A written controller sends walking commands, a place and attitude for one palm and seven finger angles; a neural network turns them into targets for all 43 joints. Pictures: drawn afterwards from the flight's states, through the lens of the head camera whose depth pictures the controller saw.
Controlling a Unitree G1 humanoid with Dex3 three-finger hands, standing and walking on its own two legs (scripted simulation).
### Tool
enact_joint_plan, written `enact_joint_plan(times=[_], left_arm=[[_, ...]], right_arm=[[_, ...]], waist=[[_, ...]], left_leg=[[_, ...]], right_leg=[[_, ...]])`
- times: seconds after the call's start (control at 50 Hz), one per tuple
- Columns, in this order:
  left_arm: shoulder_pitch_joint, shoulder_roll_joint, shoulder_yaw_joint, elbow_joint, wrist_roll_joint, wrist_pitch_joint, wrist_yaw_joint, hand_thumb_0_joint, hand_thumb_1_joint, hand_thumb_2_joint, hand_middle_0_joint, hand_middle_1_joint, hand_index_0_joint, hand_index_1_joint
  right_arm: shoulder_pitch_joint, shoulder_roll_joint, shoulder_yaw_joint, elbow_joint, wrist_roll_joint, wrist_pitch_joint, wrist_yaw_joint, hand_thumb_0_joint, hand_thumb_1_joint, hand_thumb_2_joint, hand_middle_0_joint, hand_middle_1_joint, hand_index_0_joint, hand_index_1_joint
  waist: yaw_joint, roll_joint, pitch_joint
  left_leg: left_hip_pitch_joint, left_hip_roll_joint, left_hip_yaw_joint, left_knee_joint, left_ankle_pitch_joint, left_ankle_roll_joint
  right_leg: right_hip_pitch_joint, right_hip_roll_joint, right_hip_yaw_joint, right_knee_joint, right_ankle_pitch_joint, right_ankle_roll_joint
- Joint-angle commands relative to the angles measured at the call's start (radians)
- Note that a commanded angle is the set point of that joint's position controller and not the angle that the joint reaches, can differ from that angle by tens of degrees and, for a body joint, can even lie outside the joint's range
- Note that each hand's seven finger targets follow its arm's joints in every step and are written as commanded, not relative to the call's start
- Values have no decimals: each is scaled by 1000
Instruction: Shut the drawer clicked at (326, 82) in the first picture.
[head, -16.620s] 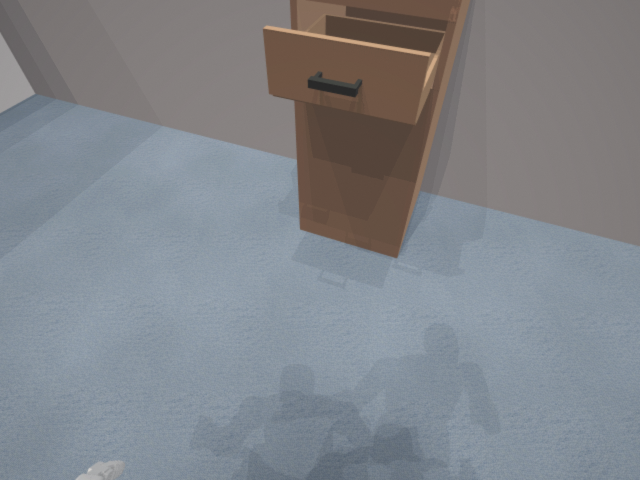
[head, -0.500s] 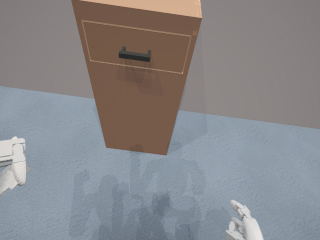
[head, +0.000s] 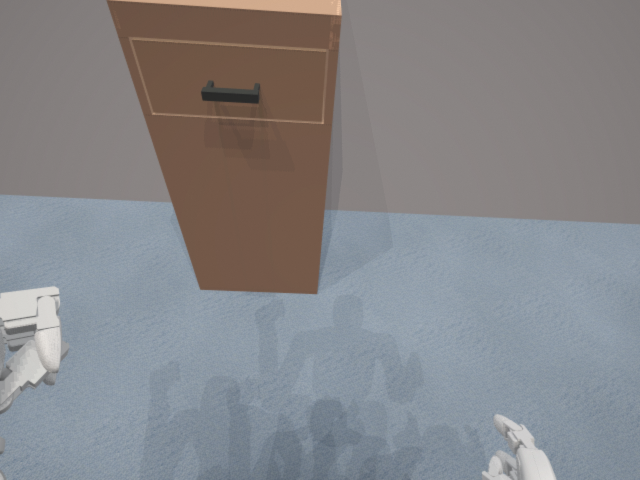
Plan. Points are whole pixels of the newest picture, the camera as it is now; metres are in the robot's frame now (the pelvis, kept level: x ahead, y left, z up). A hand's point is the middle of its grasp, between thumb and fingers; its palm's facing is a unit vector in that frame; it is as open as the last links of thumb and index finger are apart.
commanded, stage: stop stepping back and stand still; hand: left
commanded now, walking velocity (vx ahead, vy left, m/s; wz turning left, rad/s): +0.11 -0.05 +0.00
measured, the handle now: (232, 90) +0.83 +0.23 +0.05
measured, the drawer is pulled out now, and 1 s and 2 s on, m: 0.00 0.00 0.00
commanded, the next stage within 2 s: let the arm hang, fingers relaxed in 0.50 s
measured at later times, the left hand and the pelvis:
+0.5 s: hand (1, 404) +0.15 +0.25 +0.17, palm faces +0.39 -0.80 -0.45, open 3.3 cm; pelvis -0.04 +0.01 +0.00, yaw +1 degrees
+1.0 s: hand out of the picture -0.05 +0.23 -0.18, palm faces +0.07 -0.97 -0.21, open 3.6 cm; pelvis -0.04 +0.03 +0.01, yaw +3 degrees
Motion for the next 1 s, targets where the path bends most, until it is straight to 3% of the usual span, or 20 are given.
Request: enact_joint_plan(times=[0.0,0.08,0.12,0.16,0.24,0.28,0.32,0.36,0.42,0.44,0.5,0.52,0.56,0.58,0.62,0.66,0.72,0.76,0.88,0.98], left_arm=[[51,202,151,-300,-5,-90,11,0,900,900,-1400,-1600,-1400,-1600],[105,178,183,-205,-14,-101,12,0,900,900,-1400,-1600,-1400,-1600],[92,161,166,-153,-18,-102,11,0,900,900,-1400,-1600,-1400,-1600],[11,144,137,-141,-12,-92,23,0,900,900,-1400,-1600,-1400,-1600],[-120,116,73,-122,12,-84,32,0,900,900,-1400,-1600,-1400,-1600],[-136,122,71,-193,15,-95,33,0,900,900,-1400,-1600,-1400,-1600],[-127,149,103,-207,26,-100,28,0,900,900,-1400,-1600,-1400,-1600],[-130,174,123,-268,31,-107,27,0,900,900,-1400,-1600,-1400,-1600],[2,148,125,-239,24,-101,25,0,900,900,-1400,-1600,-1400,-1600],[27,147,129,-220,25,-99,22,0,900,900,-1400,-1600,-1400,-1600],[18,156,148,-159,2,-94,13,0,900,900,-1400,-1600,-1400,-1600],[30,138,137,-138,-5,-85,15,0,900,900,-1400,-1600,-1400,-1600],[-11,133,131,-154,-4,-87,20,0,900,900,-1400,-1600,-1400,-1600],[-156,12,-222,628,109,81,-110,0,900,900,-1400,-1600,-1400,-1600],[-163,-67,-234,682,84,168,-128,0,900,900,-1320,-1513,-1320,-1513],[-212,-76,-268,789,80,176,-134,0,900,900,-1240,-1427,-1240,-1427],[-272,-65,-273,966,74,183,-126,0,900,900,-1120,-1297,-1120,-1297],[-324,-48,-283,1116,64,193,-122,0,900,900,-1040,-1210,-1040,-1210],[-299,-71,-307,1445,50,179,-120,0,900,900,-800,-950,-800,-950],[-295,-86,-328,1582,50,179,-126,0,900,900,-600,-733,-600,-733]], right_arm=[[-88,-94,-24,-194,-21,-92,11,0,-900,-900,200,300,200,300],[-99,-89,-28,-182,-21,-97,14,0,-900,-900,200,300,200,300],[-85,-90,-44,-168,-24,-80,12,0,-900,-900,200,300,200,300],[-74,-95,-47,-143,-28,-74,9,0,-900,-900,200,300,200,300],[-69,-88,-28,-112,-36,-96,-10,0,-900,-900,200,300,200,300],[-86,-113,-28,-137,-38,-114,-22,0,-900,-900,200,300,200,300],[-88,-82,-12,-125,-45,-129,-16,0,-900,-900,200,300,200,300],[-88,-66,-12,-129,-51,-146,-7,0,-900,-900,200,300,200,300],[-92,-75,-10,-126,-50,-150,9,0,-900,-900,200,300,200,300],[-91,-77,-11,-129,-48,-142,12,0,-900,-900,200,300,200,300],[-73,-69,-23,-123,-44,-119,23,0,-900,-900,200,300,200,300],[-58,-66,-31,-116,-33,-108,23,0,-900,-900,200,300,200,300],[-75,-69,-27,-122,-26,-100,26,0,-900,-900,200,300,200,300],[-82,-207,-83,113,-44,-123,120,0,-900,-900,200,300,200,300],[30,-87,-56,88,-35,-26,112,0,-900,-900,200,300,200,300],[26,-116,-50,69,-52,-1,105,0,-900,-900,200,300,200,300],[5,-161,-42,88,-66,12,77,0,-900,-900,200,300,200,300],[-37,-157,-30,139,-65,23,73,0,-900,-900,200,300,200,300],[-2,-73,-7,299,-52,37,60,0,-900,-900,200,300,200,300],[35,-63,-6,389,-43,45,56,0,-900,-900,200,300,200,300]], waist=[[14,258,-158],[4,74,-33],[-8,-34,13],[-10,-77,44],[-26,25,46],[-17,236,44],[-18,295,31],[-7,237,31],[12,214,-19],[9,180,-20],[-4,-36,-18],[-6,-91,-6],[-11,-47,-13],[-52,31,3],[-29,-37,-69],[-11,-140,-56],[3,-68,-89],[20,76,-17],[12,228,-44],[3,108,29]], left_leg=[[168,196,-226,-112,505,64],[-92,112,-165,-135,-122,9],[-41,38,-86,112,-148,-31],[-108,35,-67,333,-147,-30],[76,64,-56,3,-134,8],[93,204,-323,-198,-268,76],[-17,297,-507,-373,-507,120],[-18,290,-463,-346,-375,130],[-44,206,-255,-226,-161,63],[-82,159,-189,-165,-128,34],[-102,39,-77,118,-137,-27],[-106,41,-70,202,-106,-30],[-114,52,-75,201,-86,-31],[-178,106,-92,358,-17,-29],[-51,64,-96,194,8,-29],[26,125,-179,111,297,19],[61,171,-266,64,618,71],[16,167,-256,-33,525,62],[129,118,-158,-85,293,11],[132,127,-172,-147,144,19]], right_leg=[[-14,-7,23,15,53,30],[85,-44,92,-209,-5,-14],[-117,-180,293,-370,-332,-102],[-162,-279,404,-401,-408,-176],[-193,-151,148,-199,-261,-90],[-210,-9,52,27,-111,-14],[-159,23,27,241,-109,8],[-141,3,46,239,-105,1],[62,14,-14,-73,-3,-3],[116,3,17,-150,46,-14],[-6,-195,349,-316,-114,-112],[-16,-234,379,-337,-121,-141],[33,-235,318,-277,102,-152],[-36,-302,152,-42,643,-142],[-42,-188,81,29,566,-95],[-94,-107,33,76,449,-28],[7,-77,28,71,466,1],[45,-52,41,20,279,0],[105,-89,82,-145,291,-34],[71,-87,75,-220,198,-35]])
